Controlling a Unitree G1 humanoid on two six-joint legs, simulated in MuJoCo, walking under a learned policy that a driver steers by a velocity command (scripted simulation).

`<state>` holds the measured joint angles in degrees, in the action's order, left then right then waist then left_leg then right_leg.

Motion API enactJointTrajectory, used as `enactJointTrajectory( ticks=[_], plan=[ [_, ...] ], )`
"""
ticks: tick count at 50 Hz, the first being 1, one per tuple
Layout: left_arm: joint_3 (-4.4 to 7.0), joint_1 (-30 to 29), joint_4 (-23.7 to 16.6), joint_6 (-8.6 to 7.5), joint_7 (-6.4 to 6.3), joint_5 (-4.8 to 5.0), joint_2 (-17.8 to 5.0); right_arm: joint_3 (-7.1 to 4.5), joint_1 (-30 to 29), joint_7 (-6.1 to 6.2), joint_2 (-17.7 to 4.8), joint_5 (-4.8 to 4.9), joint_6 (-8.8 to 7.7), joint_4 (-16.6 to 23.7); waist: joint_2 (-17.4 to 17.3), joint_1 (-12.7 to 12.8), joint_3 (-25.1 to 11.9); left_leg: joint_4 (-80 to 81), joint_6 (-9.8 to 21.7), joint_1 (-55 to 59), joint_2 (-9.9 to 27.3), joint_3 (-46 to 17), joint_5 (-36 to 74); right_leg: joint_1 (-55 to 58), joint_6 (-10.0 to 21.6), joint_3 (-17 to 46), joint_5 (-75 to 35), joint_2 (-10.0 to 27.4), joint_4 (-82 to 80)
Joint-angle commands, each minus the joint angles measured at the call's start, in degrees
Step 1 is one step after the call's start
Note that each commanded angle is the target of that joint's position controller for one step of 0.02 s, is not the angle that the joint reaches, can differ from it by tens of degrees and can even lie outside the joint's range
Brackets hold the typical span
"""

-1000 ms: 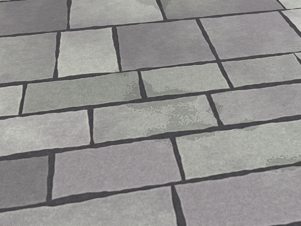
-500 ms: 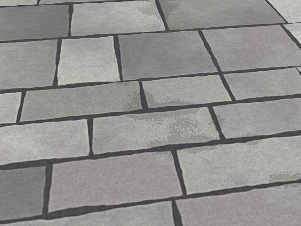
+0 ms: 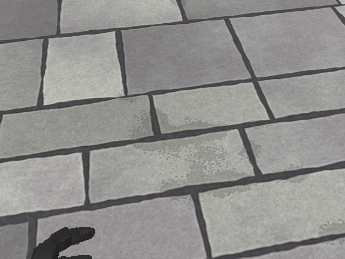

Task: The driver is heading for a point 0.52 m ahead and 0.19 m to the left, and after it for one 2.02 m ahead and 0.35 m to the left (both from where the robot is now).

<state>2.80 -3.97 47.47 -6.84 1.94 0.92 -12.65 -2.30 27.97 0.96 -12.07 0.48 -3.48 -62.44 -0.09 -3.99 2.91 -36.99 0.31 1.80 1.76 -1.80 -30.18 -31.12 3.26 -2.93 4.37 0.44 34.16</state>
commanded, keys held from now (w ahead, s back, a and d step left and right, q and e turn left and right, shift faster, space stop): w+q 0.72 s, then w+e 0.28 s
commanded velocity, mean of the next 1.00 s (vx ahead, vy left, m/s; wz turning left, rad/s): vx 0.49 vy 0.00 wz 0.39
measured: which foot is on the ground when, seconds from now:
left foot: up 0.00-0.52, down 0.54-1.00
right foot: down 0.00-0.54, up 0.56-1.00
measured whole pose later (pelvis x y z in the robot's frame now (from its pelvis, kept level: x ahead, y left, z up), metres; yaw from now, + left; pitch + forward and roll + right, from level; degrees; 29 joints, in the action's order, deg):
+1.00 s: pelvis +0.55 +0.15 +0.02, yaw +23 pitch +2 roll +1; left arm 2.4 3.1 45.8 -5.9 2.8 1.1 -14.7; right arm -4.1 18.5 0.5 -15.1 0.1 -4.4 -47.7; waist 2.8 -3.4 0.5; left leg -15.3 3.7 2.7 -4.7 -1.0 -20.3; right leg -35.2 2.8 -1.0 -3.2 2.8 31.1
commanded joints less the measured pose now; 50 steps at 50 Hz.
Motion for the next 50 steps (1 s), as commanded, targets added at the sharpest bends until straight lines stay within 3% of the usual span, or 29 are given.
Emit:
enactJointTrajectory(
  ticks=[1,2,3,4,5,7,11,16,19,21,22,24,25,26,27,28,29,30,31,32,33,35,38,41,43,47,50],
  plan=[
    [3.16,24.56,3.96,0.21,-0.31,-0.91,-11.04,-0.51,1.51,-0.43,-4.15,2.51,-2.50,5.36,12.12,10.56,-21.87,-41.69,2.18,-40.33,-1.63,-7.59,-0.85,50.95,11.46,43.94,22.32,22.46,-18.30],
    [2.31,19.36,3.40,0.00,-0.42,-0.38,-8.27,-1.29,-3.82,-0.14,-6.56,3.05,-2.74,7.22,8.53,9.36,-12.48,-42.00,2.96,-42.91,1.08,-5.35,4.43,41.26,8.63,33.29,19.47,21.20,-19.01],
    [1.88,14.88,3.02,-0.34,-0.30,-0.60,-6.98,-1.59,-6.10,0.46,-6.37,2.39,-2.69,7.68,3.37,7.23,-8.60,-39.66,3.25,-40.03,3.91,-4.59,9.85,31.96,7.31,26.09,12.85,19.52,-20.37],
    [1.64,12.78,3.42,-0.68,-0.06,-1.22,-5.65,-2.16,-6.37,0.75,-5.58,1.62,-2.11,7.63,2.91,5.41,-6.22,-37.12,3.55,-36.61,5.70,-4.61,12.63,25.10,6.28,19.74,7.66,17.38,-21.90],
    [1.44,11.92,4.13,-0.80,0.01,-1.83,-4.62,-2.37,-4.43,0.61,-4.21,1.63,-1.16,7.41,4.85,3.43,-5.70,-35.50,3.94,-33.30,7.00,-5.09,14.12,21.39,5.74,14.96,6.30,15.79,-23.36],
    [1.60,12.12,5.19,-1.05,-0.29,-1.58,-4.43,-2.64,-4.56,0.57,-2.71,2.00,0.52,8.22,5.43,2.34,-3.53,-33.19,4.20,-32.97,7.83,-4.35,14.33,18.04,6.51,9.67,4.92,15.02,-26.23],
    [2.43,14.14,6.21,-1.01,-1.91,-1.81,-7.44,-3.36,-11.89,0.41,-4.25,1.11,1.68,12.13,3.09,2.44,0.15,-26.31,2.84,-41.82,8.24,-5.62,22.98,19.28,7.47,3.70,1.70,15.61,-28.96],
    [2.88,17.83,6.17,-0.12,-3.31,-1.68,-9.64,-2.72,-21.02,-1.77,-3.68,0.67,0.69,15.32,1.43,5.19,1.73,-11.40,1.99,-43.47,6.80,-0.95,33.56,24.44,6.08,-4.47,-2.97,14.69,-28.81],
    [3.25,21.72,6.68,0.83,-3.55,-1.07,-10.73,-1.96,-27.45,-3.03,-2.99,0.65,0.52,18.26,0.72,7.79,3.59,-5.16,2.61,-45.11,6.06,2.29,32.48,30.20,5.74,-7.16,-4.78,15.94,-27.02],
    [3.60,23.08,6.78,1.70,-3.47,-0.51,-11.52,-1.78,-29.72,-3.82,-3.25,0.86,0.57,20.17,1.37,8.24,4.02,-2.55,3.54,-45.43,5.22,4.09,28.35,34.43,5.25,-8.38,-8.19,17.05,-24.49],
    [3.80,22.92,6.59,2.11,-3.43,-0.22,-12.04,-1.91,-29.92,-4.17,-3.76,0.94,0.62,20.99,2.03,7.72,3.64,-1.53,4.29,-44.10,4.25,5.31,25.47,35.91,4.78,-9.18,-13.12,17.43,-22.41],
    [4.29,21.21,5.65,2.82,-3.55,0.20,-13.82,-2.96,-26.79,-4.48,-6.06,1.07,0.82,21.69,4.60,4.71,-0.14,-1.08,6.43,-36.09,0.12,8.96,19.60,37.30,3.49,-10.97,-34.28,17.51,-14.21],
    [4.43,20.16,5.22,3.32,-3.60,0.39,-14.54,-4.11,-21.04,-4.46,-8.18,1.32,0.87,20.79,5.37,1.16,-3.69,-0.29,7.96,-28.31,-2.72,10.48,17.89,36.65,2.66,-11.91,-43.15,16.80,-5.48],
    [4.18,19.07,4.69,3.63,-3.60,0.64,-14.34,-6.10,-11.43,-3.93,-11.67,1.51,0.84,18.43,4.40,-4.04,-8.81,4.01,10.21,-14.15,-5.68,10.55,21.82,31.80,0.63,-13.21,-42.63,14.53,7.35],
    [3.26,19.71,3.20,3.12,-3.61,-0.70,-11.94,-8.32,-3.03,-2.51,-17.80,1.37,1.41,16.54,-2.99,-6.48,-14.16,5.76,13.75,3.38,2.52,-3.93,20.64,16.28,-2.47,-13.28,-21.47,11.85,26.28],
    [0.87,23.25,-0.55,0.85,-2.80,-1.39,-3.71,-8.73,-6.33,-2.39,-22.95,1.29,0.88,18.05,-16.33,1.15,-19.89,15.24,25.43,20.22,16.49,-39.75,11.52,-8.68,-5.84,-4.58,26.86,-1.63,47.11],
    [1.55,16.37,-2.02,-1.99,-1.88,1.04,-8.59,-6.94,-3.55,-2.74,-17.70,0.21,0.33,18.76,-8.42,-3.15,-23.70,22.26,24.41,21.89,18.14,-45.93,9.81,-14.99,-3.92,7.82,27.03,-0.69,50.36],
    [1.81,12.40,-3.16,-2.95,-1.51,2.71,-9.59,-5.94,-4.94,-2.77,-13.87,-0.26,-0.32,18.30,-6.33,-2.98,-16.47,21.29,21.52,17.50,16.46,-36.49,14.70,-18.85,-2.06,7.62,22.72,1.88,48.45],
    [1.67,12.62,-2.60,-3.16,-1.88,1.69,-9.00,-5.22,-9.33,-2.84,-11.50,0.17,-0.82,19.06,-0.54,0.15,-11.39,20.71,19.28,7.86,13.74,-28.36,21.02,-16.04,-1.47,7.77,18.13,4.79,42.65],
    [2.31,13.10,-1.76,-2.62,-2.34,0.05,-9.90,-4.45,-13.65,-2.68,-9.10,0.30,-0.99,20.10,-0.07,2.50,-9.26,21.06,17.53,-0.15,11.31,-22.39,26.13,-11.09,-1.73,7.78,15.82,6.78,37.27],
    [2.72,14.53,-1.57,-1.66,-2.27,-0.36,-10.26,-4.04,-16.00,-2.43,-8.33,-0.16,-1.06,21.19,-0.89,4.40,-7.93,22.33,17.11,-5.69,9.95,-19.83,29.05,-7.04,-2.13,8.10,14.24,7.85,34.66],
    [2.78,14.60,-2.25,-0.15,-2.27,-1.10,-9.19,-4.27,-15.76,-1.85,-9.74,0.12,-1.27,21.49,-0.24,5.54,-6.50,24.14,17.41,-10.98,8.73,-17.39,33.44,-4.59,-3.89,7.08,12.47,7.61,29.59],
    [1.98,10.51,-3.53,0.70,-2.32,-1.62,-7.11,-4.42,-13.08,-0.62,-10.95,0.13,-1.52,20.64,-1.19,4.49,-4.41,25.70,16.40,-12.74,7.17,-11.36,38.19,-6.32,-5.99,5.27,3.07,6.89,18.21],
    [1.11,5.73,-4.06,0.47,-1.55,-0.98,-5.64,-3.94,-10.73,-0.34,-10.16,0.08,-1.53,19.41,-3.72,1.61,-3.11,25.91,12.99,-12.88,4.61,-5.54,36.13,-3.41,-5.15,3.45,-10.49,5.49,5.32],
    [0.74,2.51,-4.77,0.31,-1.01,-0.31,-5.57,-3.86,-8.78,-0.46,-10.66,-0.07,-1.80,18.38,-4.33,-0.22,-1.76,26.78,12.18,-11.55,5.70,-5.19,31.73,-2.75,-4.10,2.57,-15.21,4.70,1.00],
    [0.62,-1.42,-6.82,-0.03,0.38,0.27,-6.92,-3.92,-6.34,-0.49,-11.36,-0.34,-1.60,16.29,-3.72,-1.56,0.89,24.88,11.46,-0.56,10.38,-5.30,33.72,-9.66,-1.03,3.11,-10.66,4.10,-2.68],
    [0.68,0.05,-7.47,-0.28,1.80,0.42,-7.55,-4.14,-7.40,0.07,-12.23,-0.37,-0.76,16.01,-4.27,0.22,-0.15,20.42,9.69,4.85,12.10,-2.79,47.10,-8.46,1.66,2.10,-2.89,2.09,-3.75]
  ],
)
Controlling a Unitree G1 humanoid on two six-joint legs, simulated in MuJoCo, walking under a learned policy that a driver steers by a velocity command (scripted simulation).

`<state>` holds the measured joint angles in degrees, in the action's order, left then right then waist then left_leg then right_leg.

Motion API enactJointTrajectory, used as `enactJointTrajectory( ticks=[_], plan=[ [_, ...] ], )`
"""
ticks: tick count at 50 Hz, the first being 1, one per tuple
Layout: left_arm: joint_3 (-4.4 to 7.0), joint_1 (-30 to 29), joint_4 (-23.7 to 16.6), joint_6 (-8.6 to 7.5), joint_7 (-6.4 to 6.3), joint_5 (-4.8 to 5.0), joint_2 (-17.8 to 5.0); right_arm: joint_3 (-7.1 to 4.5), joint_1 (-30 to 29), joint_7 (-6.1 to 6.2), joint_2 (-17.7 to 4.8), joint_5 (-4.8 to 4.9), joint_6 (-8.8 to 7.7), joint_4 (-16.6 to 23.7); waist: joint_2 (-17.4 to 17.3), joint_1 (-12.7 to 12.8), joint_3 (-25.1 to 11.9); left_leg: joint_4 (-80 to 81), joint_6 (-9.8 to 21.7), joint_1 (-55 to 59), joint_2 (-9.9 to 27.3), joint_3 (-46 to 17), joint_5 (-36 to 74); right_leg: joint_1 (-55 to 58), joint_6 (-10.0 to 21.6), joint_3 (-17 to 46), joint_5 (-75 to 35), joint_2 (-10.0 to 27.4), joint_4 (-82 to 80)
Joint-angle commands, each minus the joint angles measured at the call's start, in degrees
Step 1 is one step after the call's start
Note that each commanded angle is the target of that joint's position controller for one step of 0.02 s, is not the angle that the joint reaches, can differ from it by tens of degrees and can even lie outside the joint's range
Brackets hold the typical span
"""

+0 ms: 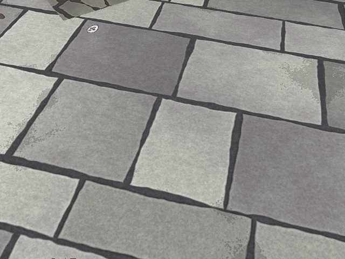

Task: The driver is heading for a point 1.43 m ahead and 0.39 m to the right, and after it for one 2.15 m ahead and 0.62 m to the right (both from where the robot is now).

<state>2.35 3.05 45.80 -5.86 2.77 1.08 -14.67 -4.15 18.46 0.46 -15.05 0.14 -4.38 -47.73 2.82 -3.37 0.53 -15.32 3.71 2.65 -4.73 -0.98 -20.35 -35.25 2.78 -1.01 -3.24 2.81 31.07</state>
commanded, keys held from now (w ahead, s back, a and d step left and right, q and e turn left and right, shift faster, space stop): w+e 0.66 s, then w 0.34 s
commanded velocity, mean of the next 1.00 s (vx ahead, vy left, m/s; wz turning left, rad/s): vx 0.50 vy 0.00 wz -0.41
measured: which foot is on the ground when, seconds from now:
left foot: down 0.00-0.06, up 0.08-0.54, down 0.56-1.00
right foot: up 0.00-0.04, down 0.06-0.56, up 0.58-1.00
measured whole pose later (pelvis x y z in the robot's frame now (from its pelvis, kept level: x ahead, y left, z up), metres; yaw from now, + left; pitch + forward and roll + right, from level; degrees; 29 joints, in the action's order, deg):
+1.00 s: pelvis +0.54 -0.12 +0.00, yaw -28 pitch +3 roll +2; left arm 1.7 3.0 35.7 -3.3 2.4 1.1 -14.9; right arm -3.8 23.2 -0.8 -17.0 1.6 -4.2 -49.1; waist 2.1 -6.5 0.6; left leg -16.6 -1.2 0.4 0.7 5.2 -19.6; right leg -32.2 2.1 0.5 5.4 3.2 33.1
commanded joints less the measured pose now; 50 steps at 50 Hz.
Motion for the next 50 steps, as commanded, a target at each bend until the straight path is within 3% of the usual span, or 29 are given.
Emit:
enactJointTrajectory(
  ticks=[1,2,3,4,5,6,7,8,9,10,13,15,18,22,24,26,27,28,29,30,31,32,34,37,42,44,47,49,50],
  plan=[
    [1.61,-4.17,-5.28,-1.12,1.06,0.20,-6.58,-2.40,1.04,0.77,-9.93,-0.18,0.36,1.67,-8.15,1.19,-0.16,-4.56,5.48,4.38,18.16,-2.28,47.62,0.48,3.07,-1.27,7.02,-2.19,-0.23],
    [2.48,0.72,-4.17,-0.87,0.93,0.03,-8.18,-2.45,0.07,0.95,-10.50,-0.27,0.72,2.02,-8.71,3.85,-3.72,-10.88,4.58,4.30,17.11,-0.66,58.05,7.58,4.23,-3.09,8.32,-4.58,0.01],
    [3.70,8.93,-2.13,-0.57,0.60,-0.19,-10.22,-2.17,-1.29,1.18,-10.40,-0.26,1.11,2.60,-7.35,8.28,-8.21,-21.81,2.80,0.85,14.66,2.02,61.61,19.02,5.88,-3.47,5.66,-6.17,-1.52],
    [4.72,17.66,-1.11,-0.12,-0.03,-0.58,-13.96,-1.38,-0.39,1.57,-8.99,-1.12,0.95,3.98,-0.99,10.88,-14.60,-39.42,0.54,-11.84,12.18,4.07,44.85,35.58,9.61,10.17,2.98,3.07,-0.76],
    [5.37,20.13,-0.55,-0.21,0.37,-0.12,-17.17,0.81,7.67,0.23,-1.61,-1.49,-0.58,4.66,13.80,5.84,-21.14,-59.74,-3.89,-36.93,0.08,0.83,-5.79,56.34,21.05,40.87,13.42,15.72,-6.13],
    [4.24,21.39,-0.22,0.16,0.18,0.66,-12.03,0.38,3.01,-0.47,-6.31,0.11,-2.27,4.78,8.36,9.58,-21.23,-64.77,-2.95,-45.14,1.45,-6.71,-10.31,59.18,19.30,47.05,24.04,15.22,-12.73],
    [3.76,17.64,-1.40,0.33,-0.31,0.38,-10.24,-0.11,-3.43,-0.93,-8.59,1.79,-3.41,7.09,4.89,10.04,-12.50,-63.90,-2.04,-49.39,4.39,-6.72,-5.59,52.67,16.59,39.48,23.17,13.79,-13.86],
    [3.45,14.05,-2.64,0.46,-0.55,-0.12,-9.61,0.16,-6.71,-0.69,-8.26,1.23,-4.02,8.00,-2.03,8.42,-8.12,-59.87,-1.62,-47.52,6.68,-5.87,-1.60,43.91,15.03,33.89,17.87,11.78,-14.58],
    [3.14,11.49,-3.50,0.47,-0.66,-0.43,-8.78,-0.20,-7.91,-0.34,-8.27,-0.11,-4.14,8.44,-4.39,6.31,-4.80,-55.12,-2.14,-44.73,8.07,-5.37,0.28,36.18,14.79,30.06,10.66,10.21,-15.38],
    [2.79,10.25,-4.24,0.42,-0.88,-0.98,-8.14,-0.53,-7.05,-0.16,-8.32,-0.79,-3.71,8.78,-3.39,4.31,-4.41,-52.35,-2.56,-40.79,9.18,-5.56,1.15,31.64,14.74,27.34,5.60,8.60,-16.45],
    [3.00,10.28,-5.02,0.56,-1.55,-0.44,-8.75,-0.35,-5.44,0.31,-6.48,-1.12,-2.09,9.41,-0.90,2.39,-2.98,-44.07,-4.82,-38.58,10.03,-3.76,1.75,24.92,15.04,22.06,-1.45,6.53,-18.24],
    [3.61,11.77,-5.06,0.77,-2.33,-0.13,-10.55,0.12,-8.90,0.59,-5.29,-1.29,-1.55,10.83,-0.65,3.21,-1.94,-36.83,-6.46,-38.50,9.37,-2.51,7.94,21.91,14.20,19.04,-2.96,4.98,-18.89],
    [3.84,14.11,-4.82,1.62,-3.10,0.44,-10.87,0.74,-15.13,0.30,-3.77,-1.11,-1.86,12.38,0.63,5.77,-1.52,-23.68,-7.13,-34.16,6.81,-1.88,20.75,19.28,10.78,15.62,-0.43,1.36,-17.55],
    [3.78,18.11,-4.16,2.82,-3.49,0.77,-10.38,0.57,-20.87,-0.68,-4.61,0.04,-2.68,14.27,2.09,8.07,-1.56,-15.10,-6.89,-31.03,4.05,-2.44,23.91,22.59,9.29,19.74,4.47,2.24,-13.74],
    [3.80,18.53,-4.39,3.27,-3.68,0.65,-10.18,-0.04,-21.09,-1.16,-6.12,0.26,-3.27,14.66,2.79,7.46,-1.70,-11.94,-5.84,-30.16,3.57,-3.53,20.10,26.63,8.65,23.81,6.34,3.62,-10.54],
    [3.87,16.93,-5.12,3.59,-3.77,0.45,-10.05,-0.86,-17.08,-1.23,-7.46,0.45,-3.90,13.88,4.55,4.67,-2.50,-9.17,-3.81,-24.51,3.57,-3.05,17.14,27.73,7.45,26.03,4.64,3.76,-6.58],
    [3.42,15.84,-5.86,3.49,-3.65,0.25,-8.68,-1.68,-11.90,-0.89,-8.96,0.05,-4.17,12.83,4.44,1.84,-5.48,-7.80,-1.85,-15.94,5.06,-3.26,17.94,25.93,5.79,24.63,2.03,1.52,-1.40],
    [2.28,14.63,-7.30,3.09,-3.35,-0.44,-5.62,-2.60,-3.41,-0.33,-11.94,-1.02,-4.33,12.20,0.52,-2.27,-12.68,-9.86,2.15,-1.73,13.68,-10.56,16.35,19.46,3.66,20.41,5.99,-1.41,12.39],
    [1.01,22.65,-8.64,2.42,-3.35,0.47,-1.74,-3.82,3.14,-0.17,-16.74,-1.86,-3.52,10.43,-16.01,-0.06,-20.82,-8.25,11.92,18.77,27.32,-33.89,10.14,-0.24,-0.37,11.93,30.56,-9.63,31.07],
    [1.44,23.60,-8.20,2.22,-3.38,1.28,-6.56,-3.26,4.05,-0.50,-13.02,-0.28,-2.98,9.88,-18.77,-0.54,-19.78,-4.75,13.38,18.94,30.66,-44.88,-2.73,-9.71,-1.30,11.33,37.36,-5.50,40.80],
    [2.57,18.21,-8.25,2.57,-3.36,1.17,-10.61,-2.10,1.53,-0.29,-8.70,-0.12,-2.59,10.71,-11.72,-2.13,-11.70,-3.42,10.51,12.18,27.54,-36.71,-5.13,-12.29,-1.90,11.38,32.17,-3.06,44.16],
    [2.76,14.23,-9.15,2.95,-3.37,0.45,-10.62,-1.50,-1.11,-0.21,-7.39,-0.55,-2.10,10.96,-7.38,-1.61,-6.69,-2.62,8.29,4.97,24.68,-28.45,-0.03,-11.25,-2.31,9.28,27.66,-1.18,43.85],
    [2.92,11.56,-10.49,3.17,-2.82,-0.09,-8.73,-0.62,-4.00,-0.38,-5.56,-1.08,-1.86,10.13,-7.63,0.92,-1.18,0.75,6.95,-5.73,20.10,-19.04,9.01,-7.75,-2.47,8.61,23.04,1.49,39.21],
    [1.97,12.44,-10.65,3.60,-2.33,0.32,-4.88,-0.83,-3.81,-1.01,-6.08,-0.52,-2.50,8.32,-8.75,2.76,-0.19,4.67,8.35,-11.11,18.44,-12.57,14.22,-4.36,-2.73,7.11,21.67,2.08,33.22],
    [0.60,5.13,-11.94,2.60,-1.47,-0.53,-3.25,-1.65,-3.24,-1.04,-9.55,0.33,-2.20,5.74,-6.64,1.65,0.28,6.41,8.39,-10.90,17.47,-4.43,21.95,-2.20,-2.86,4.14,9.04,2.82,15.43],
    [0.34,1.31,-12.61,2.08,-0.99,-0.33,-3.15,-1.74,-1.52,-1.05,-10.54,0.87,-1.73,4.63,-6.71,0.13,0.75,5.85,7.34,-10.85,16.66,-2.09,22.05,0.85,-2.71,2.14,5.07,1.79,9.14],
    [0.52,-3.08,-14.39,1.73,-0.44,0.23,-4.12,-1.91,1.96,-1.16,-11.84,1.51,-0.90,2.69,-7.52,-1.13,1.58,4.44,6.56,-6.98,18.70,-2.64,21.99,2.10,-1.57,1.03,6.38,0.59,3.92],
    [0.93,-3.30,-15.02,1.55,-0.20,0.21,-5.18,-2.05,2.61,-1.01,-12.59,1.81,-0.20,1.72,-8.40,-0.11,1.61,2.02,5.62,-4.14,20.12,-2.85,25.54,4.13,0.10,0.28,9.83,-0.40,0.98],
    [1.49,-0.55,-14.44,1.49,-0.27,-0.01,-6.09,-2.06,1.97,-0.85,-13.02,1.93,0.14,1.47,-8.62,2.16,0.22,-1.45,4.70,-3.86,19.74,-1.77,32.20,9.10,1.20,-0.91,9.95,-1.73,-1.31]
  ],
)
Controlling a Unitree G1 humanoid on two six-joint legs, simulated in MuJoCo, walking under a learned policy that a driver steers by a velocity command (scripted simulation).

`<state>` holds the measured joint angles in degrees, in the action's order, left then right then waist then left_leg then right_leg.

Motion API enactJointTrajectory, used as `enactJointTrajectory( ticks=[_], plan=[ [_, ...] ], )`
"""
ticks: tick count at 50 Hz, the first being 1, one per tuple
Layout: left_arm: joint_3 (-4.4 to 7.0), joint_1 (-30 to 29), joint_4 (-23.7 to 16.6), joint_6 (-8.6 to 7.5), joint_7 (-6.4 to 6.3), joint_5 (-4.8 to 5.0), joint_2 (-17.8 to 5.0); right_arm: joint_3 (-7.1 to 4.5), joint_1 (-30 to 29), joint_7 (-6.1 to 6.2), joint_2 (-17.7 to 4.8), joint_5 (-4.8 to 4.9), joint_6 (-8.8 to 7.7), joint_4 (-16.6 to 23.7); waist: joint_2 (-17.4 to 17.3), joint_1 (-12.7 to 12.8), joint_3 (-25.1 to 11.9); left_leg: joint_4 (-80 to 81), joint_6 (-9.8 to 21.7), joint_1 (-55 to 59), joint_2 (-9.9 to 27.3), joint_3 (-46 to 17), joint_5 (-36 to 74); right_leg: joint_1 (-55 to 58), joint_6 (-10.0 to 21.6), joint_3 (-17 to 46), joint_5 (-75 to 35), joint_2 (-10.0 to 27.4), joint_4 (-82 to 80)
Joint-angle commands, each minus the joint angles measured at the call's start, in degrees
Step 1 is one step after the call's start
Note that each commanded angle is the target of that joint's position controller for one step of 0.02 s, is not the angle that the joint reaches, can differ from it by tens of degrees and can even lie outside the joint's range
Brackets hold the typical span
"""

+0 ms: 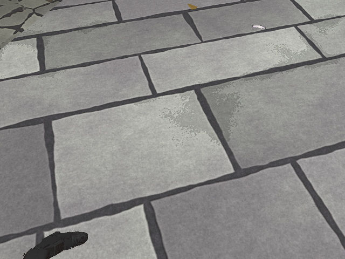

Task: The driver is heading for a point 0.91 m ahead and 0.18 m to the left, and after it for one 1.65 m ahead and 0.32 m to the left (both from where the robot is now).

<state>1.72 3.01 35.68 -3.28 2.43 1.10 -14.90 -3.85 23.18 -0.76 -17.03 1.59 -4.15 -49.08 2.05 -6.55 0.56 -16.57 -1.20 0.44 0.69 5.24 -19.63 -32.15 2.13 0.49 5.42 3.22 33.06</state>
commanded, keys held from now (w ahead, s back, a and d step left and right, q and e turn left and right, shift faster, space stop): w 0.22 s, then w+q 0.62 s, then w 0.16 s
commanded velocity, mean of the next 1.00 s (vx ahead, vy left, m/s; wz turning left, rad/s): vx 0.50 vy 0.00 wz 0.27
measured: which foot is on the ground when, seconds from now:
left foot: down 0.00-0.06, up 0.08-0.54, down 0.56-1.00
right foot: up 0.00-0.02, down 0.04-0.58, up 0.60-1.00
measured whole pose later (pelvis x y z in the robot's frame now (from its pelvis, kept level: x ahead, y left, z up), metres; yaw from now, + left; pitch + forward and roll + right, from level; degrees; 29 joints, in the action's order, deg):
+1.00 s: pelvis +0.55 +0.07 +0.00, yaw +21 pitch +3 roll +0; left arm 2.1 3.1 39.1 -6.0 1.4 -0.1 -15.9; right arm -3.4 19.8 0.4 -16.5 1.0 -2.6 -42.5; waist 2.0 -4.6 0.6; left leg -22.2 4.1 -4.9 -6.2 -9.3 -19.0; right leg -32.9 -1.8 3.6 -2.7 1.8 29.9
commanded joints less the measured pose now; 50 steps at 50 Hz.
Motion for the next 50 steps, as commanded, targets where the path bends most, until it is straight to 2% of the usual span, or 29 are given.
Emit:
enactJointTrajectory(
  ticks=[1,2,3,4,5,6,7,8,10,12,18,21,24,26,27,28,29,30,31,32,33,34,35,36,38,40,43,47,50],
  plan=[
    [3.24,5.59,-2.42,-1.02,-0.23,-0.43,-7.68,-2.05,-2.81,0.55,-10.52,0.58,0.11,2.58,-7.10,8.67,-3.50,-7.66,8.23,-2.82,12.22,-5.39,39.87,15.61,3.32,-3.83,0.16,-3.89,-5.49],
    [4.71,14.34,-0.20,-0.78,-0.84,-0.74,-10.77,-1.20,-2.60,0.80,-8.67,-0.07,-0.04,2.85,-5.79,12.66,-9.28,-19.27,6.04,-9.15,9.57,-2.70,38.13,29.45,5.34,-0.86,-1.44,-1.44,-4.15],
    [6.04,22.19,0.42,-0.36,-1.64,-2.05,-17.19,0.75,0.56,0.61,-3.47,-1.60,-0.95,5.36,6.23,13.34,-18.51,-42.19,2.01,-29.71,3.26,-0.15,16.29,51.27,13.06,21.95,-0.33,14.38,-3.92],
    [5.64,23.67,1.15,-0.18,-1.44,-0.93,-16.15,1.21,1.19,0.42,-3.05,-1.21,-2.13,5.12,12.71,13.06,-23.91,-54.33,1.11,-40.92,-1.67,-7.39,-13.28,55.62,18.26,41.37,6.40,20.31,-13.00],
    [4.41,21.11,1.19,-0.34,-1.21,-0.61,-12.70,-0.25,-2.87,0.06,-7.97,0.36,-2.70,5.89,7.60,13.34,-15.98,-58.75,1.70,-47.06,1.83,-9.96,-11.43,49.99,15.87,35.59,10.57,18.26,-14.32],
    [3.70,17.89,0.98,-0.45,-1.17,-0.51,-10.53,-0.15,-6.66,0.00,-7.93,0.75,-2.80,6.88,5.48,12.13,-9.96,-57.35,2.31,-47.75,4.24,-8.53,-6.52,42.59,13.91,27.48,9.09,15.60,-15.03],
    [3.10,14.41,0.94,-0.58,-0.91,-0.77,-8.76,-0.11,-8.07,0.23,-7.22,-0.15,-2.51,6.90,2.59,10.11,-5.72,-53.76,2.10,-45.59,5.97,-7.90,-2.46,34.69,12.85,22.06,5.16,13.04,-16.85],
    [2.64,11.86,0.72,-0.89,-0.70,-1.15,-7.14,-0.40,-7.65,0.38,-6.98,-0.92,-1.86,6.63,3.15,8.00,-3.64,-50.46,1.83,-41.94,7.43,-8.43,0.40,28.70,12.07,18.40,1.57,11.11,-18.82],
    [2.79,10.04,1.09,-1.61,-0.59,-1.28,-6.95,-0.05,-5.46,0.31,-4.75,-0.98,-0.54,5.80,3.88,5.50,-2.82,-47.90,0.97,-37.11,7.92,-8.33,3.49,22.60,12.56,14.80,-1.95,9.95,-22.30],
    [3.22,10.33,2.25,-2.38,-0.83,-1.29,-7.98,0.18,-6.78,0.52,-3.73,-1.15,0.24,6.17,2.66,4.84,-1.59,-44.26,-0.01,-38.27,7.98,-8.36,7.63,21.30,13.06,10.84,-5.79,9.95,-24.30],
    [3.90,13.75,5.60,-2.65,-1.99,-1.47,-9.91,1.08,-17.06,-0.68,-1.87,-0.50,0.11,8.59,0.91,8.79,1.83,-25.49,0.72,-38.18,5.82,-7.88,24.69,23.81,9.39,-0.14,-6.58,9.01,-26.48],
    [4.30,16.10,7.50,-2.20,-2.23,-0.93,-10.76,1.16,-21.33,-1.51,-1.98,-0.30,0.07,10.73,0.46,10.58,3.34,-20.56,2.01,-39.44,4.84,-7.46,24.92,29.15,8.42,-2.22,-5.90,10.97,-25.87],
    [4.70,16.67,8.79,-1.19,-2.60,-0.38,-11.25,0.98,-23.43,-2.47,-2.48,-0.52,0.14,12.78,0.62,10.71,3.88,-17.93,4.04,-40.86,3.91,-6.13,18.91,35.59,6.89,-3.81,-10.49,12.83,-22.37],
    [5.10,15.56,8.75,-0.35,-3.10,-0.21,-12.56,0.32,-21.49,-2.87,-3.75,-0.76,0.23,13.45,2.14,8.92,1.66,-17.46,5.92,-35.98,1.23,-2.82,12.77,37.75,5.29,-5.84,-26.75,12.73,-15.95],
    [5.27,14.82,8.51,0.20,-3.49,-0.21,-13.27,-0.61,-17.09,-2.82,-5.25,-0.85,0.38,12.79,2.79,6.30,-1.68,-17.02,7.10,-29.27,-1.22,-0.60,11.13,37.66,4.10,-7.49,-37.02,11.81,-8.92],
    [4.91,14.69,8.14,0.73,-3.97,-0.36,-12.55,-2.30,-8.49,-2.44,-7.96,-0.74,0.49,10.59,1.55,1.99,-6.51,-14.82,8.91,-17.05,-4.10,0.40,13.01,34.01,2.25,-9.91,-40.94,9.27,2.83],
    [3.83,15.99,6.69,0.47,-4.45,-1.58,-10.42,-4.20,0.95,-1.47,-13.28,-0.56,0.90,9.09,-5.20,-1.37,-13.01,-14.87,12.88,0.90,3.82,-12.85,16.04,20.26,-0.36,-10.73,-25.61,6.70,21.12],
    [1.31,21.68,4.11,-1.28,-3.41,-2.86,-2.82,-4.71,0.38,-1.46,-17.93,-0.10,0.67,9.39,-18.81,4.79,-18.51,-7.91,23.68,19.19,16.73,-45.45,4.51,-5.06,-4.02,-4.90,25.25,-6.07,40.07],
    [2.07,16.39,4.45,-3.31,-2.42,-0.91,-7.84,-3.38,2.44,-1.47,-12.87,-0.07,0.40,10.29,-12.22,0.22,-22.43,-2.06,23.17,22.43,17.79,-51.72,-1.60,-11.53,-2.89,5.66,27.58,-4.67,45.29],
    [2.58,11.40,2.75,-4.41,-1.86,0.95,-9.82,-2.75,0.57,-1.28,-10.52,-0.53,0.15,10.09,-9.91,-0.25,-14.46,-1.43,20.69,17.16,16.23,-43.46,1.84,-15.67,-1.78,5.38,22.68,-2.20,44.81],
    [2.25,9.34,2.31,-5.02,-2.09,0.35,-9.19,-2.47,-2.70,-1.08,-9.67,-0.53,0.08,10.76,-4.52,1.57,-9.82,-1.43,19.04,9.10,13.93,-37.09,7.15,-14.30,-1.24,4.80,17.98,0.26,40.73],
    [2.59,8.35,2.32,-5.06,-2.51,-1.06,-9.36,-2.02,-6.31,-0.91,-8.16,-0.86,0.26,11.66,-2.69,3.70,-6.41,-0.58,18.08,1.11,12.12,-32.47,13.20,-10.96,-1.55,4.48,15.20,1.84,35.83],
    [2.98,9.23,2.21,-4.47,-2.59,-1.49,-9.62,-1.51,-8.49,-0.70,-6.97,-1.58,0.31,12.76,-3.94,5.86,-5.48,0.78,17.94,-4.23,10.76,-29.88,17.98,-6.86,-1.87,4.90,13.53,2.91,33.65],
    [3.07,9.98,2.08,-3.77,-2.60,-1.66,-9.27,-1.50,-9.49,-0.57,-6.74,-1.70,0.33,13.30,-4.84,6.91,-4.95,1.99,18.34,-7.28,10.02,-28.84,20.27,-4.90,-2.52,4.73,13.01,3.02,31.71],
    [2.80,10.35,2.10,-2.60,-2.76,-2.02,-7.81,-1.69,-9.47,-0.06,-7.30,-1.30,0.10,13.12,-4.77,7.75,-3.68,3.32,18.76,-11.91,8.82,-25.29,24.25,-3.68,-4.16,3.52,11.30,2.78,27.34],
    [2.33,6.83,1.02,-2.19,-2.95,-2.26,-6.53,-2.11,-8.29,0.71,-8.63,-1.02,0.11,12.53,-4.67,6.97,-1.95,3.96,17.88,-14.54,7.17,-22.31,25.32,-4.07,-5.63,2.72,4.99,1.92,20.31],
    [1.58,0.74,-0.02,-2.57,-2.48,-1.94,-4.79,-2.16,-6.28,1.40,-8.69,-0.57,0.57,11.48,-6.01,4.46,-1.21,3.09,14.78,-15.98,4.12,-18.93,20.83,-0.27,-6.15,2.20,-7.13,-0.42,6.55],
    [1.55,-4.73,-1.07,-3.55,-1.16,-0.99,-5.45,-1.86,-1.76,1.45,-8.18,-0.39,0.84,9.13,-6.93,1.49,-0.34,0.99,13.74,-11.75,6.55,-21.39,16.32,2.31,-4.90,2.26,-12.22,-1.68,-1.66],
    [2.24,-4.74,-1.61,-4.12,-0.64,-0.97,-7.16,-1.96,-0.88,1.48,-8.35,-0.65,1.30,8.28,-7.99,2.13,0.19,-2.97,12.79,-5.35,9.44,-25.16,18.92,2.12,-2.34,2.39,-5.49,-1.96,-4.70]
  ],
)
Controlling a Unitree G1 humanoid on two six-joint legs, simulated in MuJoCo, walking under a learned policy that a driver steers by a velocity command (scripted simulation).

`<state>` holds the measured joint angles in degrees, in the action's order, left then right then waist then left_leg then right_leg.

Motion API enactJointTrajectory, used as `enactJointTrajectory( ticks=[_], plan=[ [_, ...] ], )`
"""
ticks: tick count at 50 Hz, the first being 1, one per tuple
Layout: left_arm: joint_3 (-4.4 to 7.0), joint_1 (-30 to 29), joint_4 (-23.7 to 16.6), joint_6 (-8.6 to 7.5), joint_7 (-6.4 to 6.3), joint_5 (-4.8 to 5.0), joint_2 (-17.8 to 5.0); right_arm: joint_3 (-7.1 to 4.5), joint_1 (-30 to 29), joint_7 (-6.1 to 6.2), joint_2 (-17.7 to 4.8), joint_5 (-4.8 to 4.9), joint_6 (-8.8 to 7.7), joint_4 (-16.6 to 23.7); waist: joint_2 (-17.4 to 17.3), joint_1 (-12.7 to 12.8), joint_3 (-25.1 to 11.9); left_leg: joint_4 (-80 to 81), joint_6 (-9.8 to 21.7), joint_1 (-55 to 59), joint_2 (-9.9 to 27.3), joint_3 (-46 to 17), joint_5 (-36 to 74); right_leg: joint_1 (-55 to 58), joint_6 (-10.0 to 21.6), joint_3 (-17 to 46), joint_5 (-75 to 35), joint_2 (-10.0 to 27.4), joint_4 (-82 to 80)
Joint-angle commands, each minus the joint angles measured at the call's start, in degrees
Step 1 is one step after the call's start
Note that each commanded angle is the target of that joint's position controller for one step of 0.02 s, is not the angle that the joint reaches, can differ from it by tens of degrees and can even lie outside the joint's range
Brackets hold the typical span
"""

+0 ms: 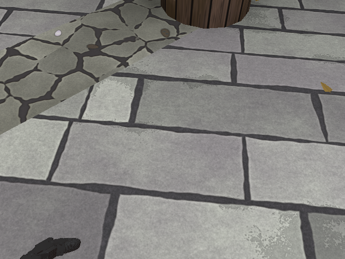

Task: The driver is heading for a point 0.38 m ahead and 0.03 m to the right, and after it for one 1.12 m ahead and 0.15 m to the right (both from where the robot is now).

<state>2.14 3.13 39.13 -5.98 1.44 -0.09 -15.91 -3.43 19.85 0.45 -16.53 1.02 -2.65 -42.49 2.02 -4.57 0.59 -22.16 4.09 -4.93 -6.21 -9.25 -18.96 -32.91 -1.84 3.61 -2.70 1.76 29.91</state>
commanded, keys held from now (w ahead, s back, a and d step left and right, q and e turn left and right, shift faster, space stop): w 0.66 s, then w+e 0.34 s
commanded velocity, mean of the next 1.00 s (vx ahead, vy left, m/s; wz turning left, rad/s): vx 0.50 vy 0.00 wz -0.03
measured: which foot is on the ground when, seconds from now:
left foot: down 0.00-0.08, up 0.10-0.56, down 0.58-1.00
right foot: up 0.00-0.04, down 0.06-0.60, up 0.62-1.00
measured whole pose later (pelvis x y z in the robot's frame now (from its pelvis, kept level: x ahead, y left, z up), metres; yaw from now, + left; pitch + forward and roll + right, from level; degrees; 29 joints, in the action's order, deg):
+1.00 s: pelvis +0.54 +0.03 +0.00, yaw -6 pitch +1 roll +2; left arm 2.8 8.2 43.4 -2.5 1.9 1.0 -15.7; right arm -3.3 18.6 -0.1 -15.6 -0.4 -5.0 -48.3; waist 2.5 -3.9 0.7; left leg -11.2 2.1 2.9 -2.9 9.5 -15.6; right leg -38.8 0.6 2.5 -4.4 5.1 38.9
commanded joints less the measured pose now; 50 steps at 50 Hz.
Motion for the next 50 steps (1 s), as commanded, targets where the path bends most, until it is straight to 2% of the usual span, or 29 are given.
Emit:
enactJointTrajectory(
  ticks=[1,2,3,4,5,6,7,8,9,10,13,15,18,22,25,27,28,29,30,31,32,33,34,35,37,39,42,45,50],
  plan=[
    [2.08,-3.35,-4.84,-1.57,0.33,0.25,-6.58,-2.48,2.07,0.26,-9.02,-0.14,0.03,1.60,-8.77,1.16,0.07,1.08,7.00,1.18,16.70,-11.16,21.38,4.66,2.66,-1.42,5.15,-0.87,-2.39],
    [2.65,0.61,-3.82,-1.75,0.12,0.09,-7.32,-2.34,1.10,0.23,-8.65,-0.11,0.19,1.80,-8.95,3.55,-1.41,-2.62,6.03,1.42,15.30,-10.29,28.07,10.15,4.12,-2.82,5.45,-1.89,-4.71],
    [3.58,7.24,-2.43,-1.97,-0.20,-0.46,-9.30,-1.70,0.46,0.11,-6.98,-0.38,0.15,2.34,-7.86,6.73,-6.65,-11.13,4.39,-0.77,12.26,-7.81,32.65,21.05,6.61,-1.15,3.49,0.42,-3.82],
    [4.46,16.53,-1.53,-1.97,-0.45,-1.04,-12.93,-0.62,1.61,0.20,-4.63,-1.47,-0.07,3.62,-0.95,9.75,-15.41,-27.43,1.99,-10.21,7.85,-3.67,21.37,37.50,11.25,9.66,1.50,10.00,-1.46],
    [5.50,21.31,1.38,-1.17,0.12,-0.60,-15.66,0.32,9.24,0.17,-1.46,0.13,-0.88,3.61,17.43,7.27,-20.32,-45.29,-2.10,-30.59,-0.03,1.53,-10.75,53.02,19.89,35.13,16.01,20.04,-8.21],
    [4.13,21.45,1.16,-0.95,0.36,1.09,-10.33,-0.42,6.34,0.09,-6.47,0.61,-1.27,2.91,10.60,9.21,-15.73,-51.23,-2.20,-38.12,3.00,-2.06,-13.44,51.36,18.50,39.50,29.03,19.97,-12.07],
    [3.36,18.16,0.81,-0.58,0.07,0.98,-7.94,-1.07,-0.47,-0.09,-8.56,0.80,-1.40,4.17,4.93,9.99,-7.99,-52.11,-2.15,-40.67,5.38,-0.70,-8.20,44.52,16.16,31.31,28.68,18.03,-13.01],
    [2.90,15.10,0.24,-0.19,-0.05,0.20,-7.39,-0.85,-4.28,-0.12,-7.90,0.17,-1.54,5.14,0.80,8.85,-4.09,-50.12,-2.28,-39.40,7.77,1.85,-3.96,37.56,15.15,25.16,22.63,15.67,-14.09],
    [2.52,13.19,0.32,-0.01,-0.04,-0.17,-6.44,-0.96,-6.11,-0.25,-7.12,-0.60,-1.74,5.72,-0.08,7.62,-1.29,-46.47,-2.52,-38.33,9.53,2.74,-1.07,32.52,15.07,21.22,17.06,13.64,-15.55],
    [2.14,12.27,0.31,-0.12,-0.09,-0.63,-5.75,-1.00,-5.44,-0.42,-6.28,-0.67,-1.71,5.70,1.69,6.09,-1.14,-44.05,-2.70,-35.33,10.98,3.06,0.79,29.34,14.61,18.17,12.76,12.01,-16.73],
    [2.23,12.56,1.46,-0.46,-0.16,0.21,-6.25,-0.44,-4.67,-0.55,-3.68,-0.59,-1.19,5.42,3.41,4.89,-1.32,-37.85,-3.94,-33.05,12.01,5.11,2.25,26.02,15.50,12.31,4.88,10.52,-19.40],
    [2.71,13.28,2.37,-0.27,-0.53,0.45,-7.98,0.09,-8.27,-0.51,-2.63,-0.93,-1.24,6.52,2.23,5.57,-0.36,-31.18,-4.84,-34.11,12.52,5.98,6.80,25.54,15.79,9.36,1.36,10.42,-20.85],
    [2.88,14.89,3.71,0.33,-0.85,0.82,-8.96,0.62,-13.44,-0.94,-1.54,-0.79,-1.72,7.30,1.95,7.36,0.40,-20.20,-5.06,-31.74,11.77,7.18,16.76,25.31,14.10,4.48,-0.37,8.58,-21.41],
    [2.93,19.07,6.15,1.11,-0.92,1.38,-9.74,0.63,-19.91,-1.87,-1.80,-0.07,-2.27,8.91,1.99,9.77,1.77,-11.72,-4.61,-28.64,9.81,8.37,22.37,27.52,13.12,3.09,0.37,9.49,-20.23],
    [3.21,20.17,7.45,2.04,-1.19,1.59,-10.48,0.29,-22.18,-2.71,-2.81,0.10,-2.64,10.23,2.51,9.26,2.64,-8.17,-2.63,-28.75,9.11,8.16,18.04,32.56,12.07,4.16,-1.89,12.06,-17.62],
    [3.53,19.08,7.71,2.64,-1.53,1.60,-11.53,-0.46,-18.62,-2.83,-4.41,-0.13,-2.83,9.53,3.15,6.38,0.63,-6.01,-0.85,-22.49,7.53,9.53,14.85,34.31,10.75,3.43,-11.39,12.18,-12.78],
    [3.37,18.28,7.65,2.87,-1.69,1.64,-11.29,-1.48,-12.46,-2.53,-6.10,-0.43,-2.80,7.69,2.55,2.91,-3.13,-4.32,0.64,-13.35,6.05,11.04,15.38,33.21,9.51,1.26,-19.43,10.09,-5.64],
    [2.57,18.05,7.01,2.85,-1.86,1.00,-9.46,-2.77,-3.31,-1.96,-9.06,-0.79,-2.66,5.37,1.01,-1.07,-9.76,-6.00,2.99,1.16,9.05,8.30,16.99,26.87,7.63,-1.07,-17.20,7.32,6.10],
    [0.76,22.19,4.96,2.00,-1.74,-0.04,-4.16,-4.02,4.33,-1.44,-14.89,-2.07,-2.34,4.58,-10.27,-1.39,-19.37,-6.72,10.37,23.79,23.92,-13.08,15.19,6.54,3.79,-4.59,4.24,0.36,28.16],
    [0.24,23.71,5.57,0.86,-1.40,0.56,-3.48,-3.61,6.31,-1.67,-13.06,-0.90,-1.94,3.45,-18.60,-1.30,-24.25,1.88,15.55,29.20,29.27,-32.19,5.46,-5.50,2.67,0.58,35.42,-4.46,39.93],
    [1.70,19.41,4.83,0.12,-0.96,1.90,-8.90,-2.37,3.32,-1.70,-9.58,-0.43,-1.83,3.66,-12.85,-1.71,-15.82,3.88,13.02,23.27,27.31,-27.36,-0.62,-11.47,3.21,2.99,33.89,-0.78,44.32],
    [1.76,14.70,3.57,-0.19,-0.77,2.36,-9.21,-1.78,-0.20,-1.61,-7.97,-0.48,-1.76,4.07,-9.59,-0.69,-9.32,5.01,11.10,15.36,24.89,-19.62,0.62,-12.20,3.67,1.28,28.81,1.88,43.05],
    [1.74,12.89,3.45,0.02,-0.86,1.83,-8.47,-1.27,-3.70,-1.76,-6.45,-0.98,-1.83,4.11,-6.07,1.15,-4.82,7.10,10.00,7.46,22.72,-13.79,4.81,-10.35,3.39,0.38,24.63,3.83,39.70],
    [2.08,13.15,3.85,0.69,-1.00,1.26,-8.11,-0.80,-6.07,-1.91,-4.77,-1.43,-2.24,4.24,-6.47,2.99,-2.82,9.10,9.09,2.06,20.92,-9.69,8.75,-7.24,3.09,0.84,21.60,5.50,36.68],
    [1.81,15.84,5.07,2.28,-1.09,1.44,-5.73,-0.94,-7.67,-2.06,-4.47,-1.60,-3.18,3.49,-7.75,5.16,-1.99,12.51,9.02,-3.91,19.83,-4.44,12.94,-2.47,2.21,1.20,18.54,6.18,35.00],
    [1.81,14.63,4.68,3.22,-1.41,1.50,-4.88,-1.37,-7.33,-1.82,-5.41,-1.87,-4.00,2.13,-6.70,5.54,-0.39,14.64,9.17,-5.71,19.83,0.25,16.63,-3.90,1.36,2.38,14.73,5.93,32.69],
    [1.97,10.77,3.58,3.18,-1.31,1.26,-4.50,-1.67,-6.03,-1.10,-6.21,-2.11,-4.16,0.33,-5.15,4.66,0.86,15.39,7.99,-3.50,19.23,6.21,21.44,-7.26,0.86,3.83,5.30,5.08,24.94],
    [1.55,5.88,2.28,2.67,-0.35,1.12,-3.40,-1.71,-5.60,-0.57,-7.04,-1.77,-3.95,-0.67,-4.78,2.88,2.07,16.04,6.03,-2.66,17.89,11.95,22.79,-5.12,1.36,0.75,-3.18,4.13,14.81],
    [0.84,-2.46,-2.06,2.62,1.29,1.17,-2.28,-2.29,-0.61,-0.08,-8.65,-0.86,-2.30,-3.85,-3.60,-0.48,4.73,13.55,5.17,7.63,21.12,15.11,26.15,-8.68,3.39,-2.57,-0.76,3.30,6.42]
  ],
)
